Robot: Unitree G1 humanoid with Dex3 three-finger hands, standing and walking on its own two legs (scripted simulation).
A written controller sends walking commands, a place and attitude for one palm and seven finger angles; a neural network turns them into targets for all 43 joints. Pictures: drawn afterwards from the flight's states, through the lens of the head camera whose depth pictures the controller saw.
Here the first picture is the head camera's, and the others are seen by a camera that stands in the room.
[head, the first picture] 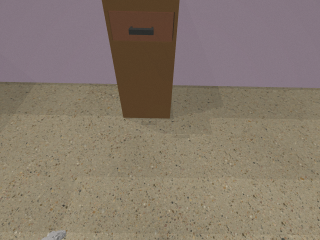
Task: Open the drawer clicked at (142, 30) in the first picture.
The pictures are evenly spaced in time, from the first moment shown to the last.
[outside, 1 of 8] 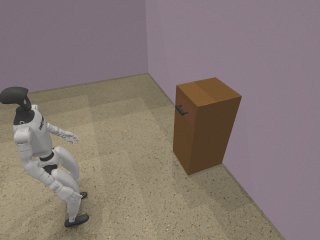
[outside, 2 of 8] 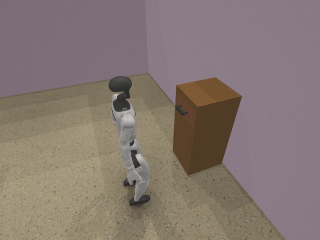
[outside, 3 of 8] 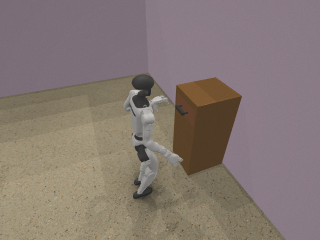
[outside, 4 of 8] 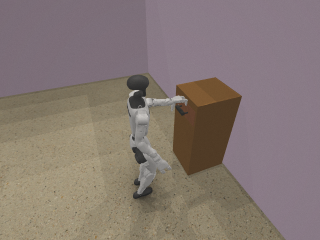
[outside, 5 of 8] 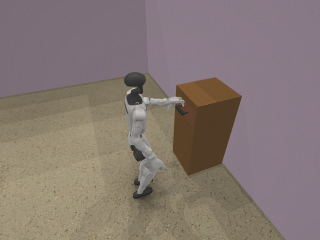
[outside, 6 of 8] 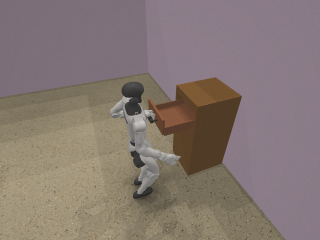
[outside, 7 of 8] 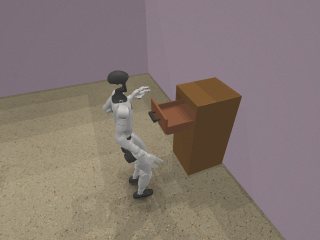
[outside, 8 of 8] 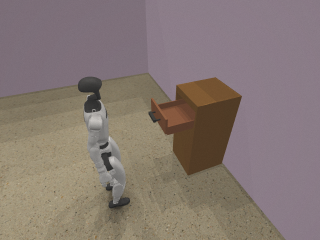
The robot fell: no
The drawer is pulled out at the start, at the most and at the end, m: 0.00 0.30 0.27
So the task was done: yes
